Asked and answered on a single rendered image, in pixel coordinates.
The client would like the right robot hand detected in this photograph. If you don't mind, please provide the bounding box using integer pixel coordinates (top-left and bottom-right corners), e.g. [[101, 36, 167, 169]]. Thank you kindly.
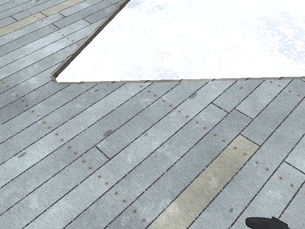
[[245, 217, 291, 229]]

